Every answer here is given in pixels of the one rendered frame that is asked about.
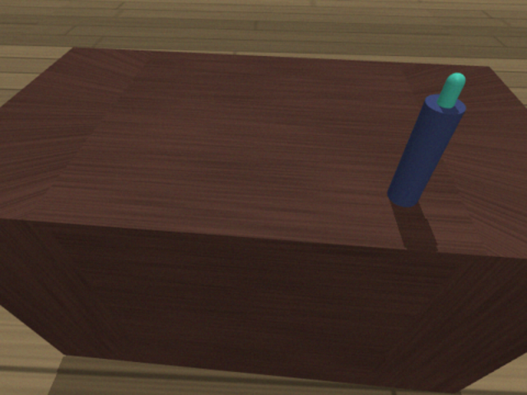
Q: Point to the bottle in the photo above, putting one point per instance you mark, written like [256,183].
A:
[435,125]

